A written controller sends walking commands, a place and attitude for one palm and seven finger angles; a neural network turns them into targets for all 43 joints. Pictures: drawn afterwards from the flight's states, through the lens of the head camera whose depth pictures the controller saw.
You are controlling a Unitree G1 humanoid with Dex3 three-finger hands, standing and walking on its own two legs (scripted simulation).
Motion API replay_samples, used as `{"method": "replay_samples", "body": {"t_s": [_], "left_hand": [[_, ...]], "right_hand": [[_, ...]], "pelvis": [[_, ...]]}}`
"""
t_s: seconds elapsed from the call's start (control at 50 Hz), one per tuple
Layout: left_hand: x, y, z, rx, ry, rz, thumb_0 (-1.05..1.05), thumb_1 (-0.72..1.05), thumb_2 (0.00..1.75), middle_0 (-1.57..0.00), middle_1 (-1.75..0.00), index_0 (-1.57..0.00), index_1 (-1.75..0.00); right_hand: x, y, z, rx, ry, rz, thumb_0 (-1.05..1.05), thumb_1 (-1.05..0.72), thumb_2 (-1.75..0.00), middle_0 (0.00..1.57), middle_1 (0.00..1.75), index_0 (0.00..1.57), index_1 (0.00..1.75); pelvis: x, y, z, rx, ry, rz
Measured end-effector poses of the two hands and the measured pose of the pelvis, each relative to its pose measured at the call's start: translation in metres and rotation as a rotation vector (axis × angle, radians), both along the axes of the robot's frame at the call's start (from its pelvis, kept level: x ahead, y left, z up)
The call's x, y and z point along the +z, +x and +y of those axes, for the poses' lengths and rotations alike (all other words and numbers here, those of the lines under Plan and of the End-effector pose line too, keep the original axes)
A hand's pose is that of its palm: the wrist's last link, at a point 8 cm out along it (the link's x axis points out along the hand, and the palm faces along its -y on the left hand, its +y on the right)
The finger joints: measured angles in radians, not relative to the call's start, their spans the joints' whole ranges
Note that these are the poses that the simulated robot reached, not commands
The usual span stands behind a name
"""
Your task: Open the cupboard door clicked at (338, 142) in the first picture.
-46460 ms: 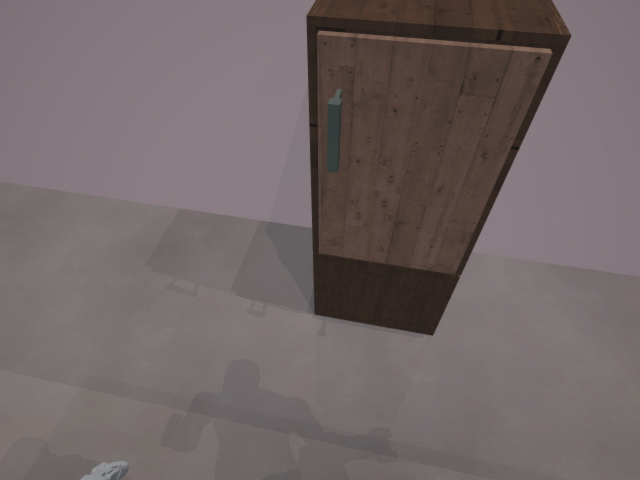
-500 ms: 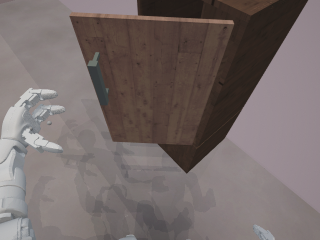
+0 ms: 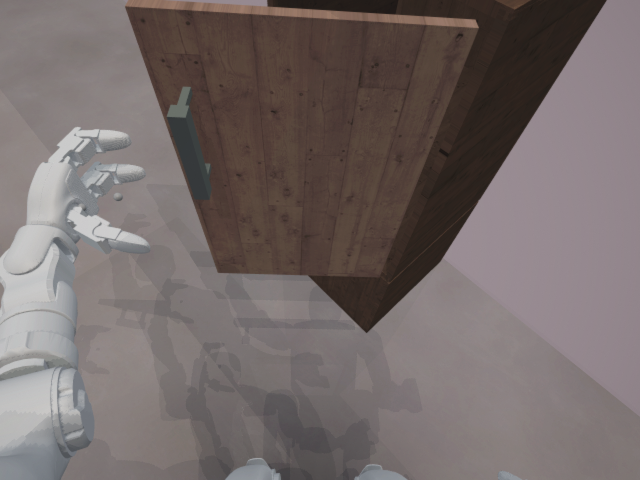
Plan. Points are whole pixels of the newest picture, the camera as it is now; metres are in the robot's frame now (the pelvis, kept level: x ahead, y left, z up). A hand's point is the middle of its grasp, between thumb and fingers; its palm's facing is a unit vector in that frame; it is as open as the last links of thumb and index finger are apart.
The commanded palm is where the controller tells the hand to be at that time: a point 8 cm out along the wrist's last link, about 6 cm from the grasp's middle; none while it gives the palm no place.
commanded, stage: move the hooked fingers beside the handle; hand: left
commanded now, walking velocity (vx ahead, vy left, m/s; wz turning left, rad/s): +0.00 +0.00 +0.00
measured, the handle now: (194, 146) +0.53 +0.17 +0.07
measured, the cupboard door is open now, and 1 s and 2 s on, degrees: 46 46 46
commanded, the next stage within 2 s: slide the fingers in behind the handle in 1.18 s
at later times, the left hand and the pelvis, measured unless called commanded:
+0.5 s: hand (152, 161) +0.49 +0.22 +0.09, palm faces -0.01 -1.00 +0.00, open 14.0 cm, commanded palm +0.46 +0.27 +0.08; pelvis +0.00 -0.01 -0.01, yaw -2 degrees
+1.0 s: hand (149, 171) +0.48 +0.22 +0.09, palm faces -0.02 -1.00 +0.00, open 14.0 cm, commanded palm +0.45 +0.26 +0.08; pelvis +0.01 -0.01 -0.01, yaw -1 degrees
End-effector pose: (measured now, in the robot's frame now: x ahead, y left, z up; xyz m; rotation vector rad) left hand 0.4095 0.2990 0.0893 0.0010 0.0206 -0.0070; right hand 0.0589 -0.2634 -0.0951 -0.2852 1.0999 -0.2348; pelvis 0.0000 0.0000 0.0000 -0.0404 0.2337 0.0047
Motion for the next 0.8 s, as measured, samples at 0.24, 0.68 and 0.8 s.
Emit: {"method": "replay_samples", "body": {"t_s": [0.24,0.68,0.8], "left_hand": [[-0.001,0.034,-0.017,-0.006,0.003,0.011,-0.01,-0.50,0.30,-0.30,-1.20,-0.30,-1.20],[-0.004,0.050,-0.014,0.009,0.011,0.005,-0.01,-0.50,0.30,-0.30,-1.20,-0.30,-1.20],[-0.002,0.046,-0.016,-0.012,0.000,0.002,-0.01,-0.50,0.30,-0.30,-1.20,-0.30,-1.20]], "right_hand": [[-0.006,-0.037,-0.008,-0.059,-0.009,0.119,0.01,-0.90,-0.90,0.20,0.30,0.20,0.30],[-0.006,-0.057,-0.017,-0.119,0.002,0.203,0.01,-0.90,-0.90,0.20,0.30,0.20,0.30],[-0.006,-0.040,-0.019,-0.090,-0.003,0.185,0.01,-0.90,-0.90,0.20,0.30,0.20,0.30]], "pelvis": [[-0.005,0.000,-0.002,-0.008,-0.002,0.037],[-0.007,0.008,-0.013,-0.031,-0.002,0.073],[-0.006,0.010,-0.013,-0.017,-0.006,0.067]]}}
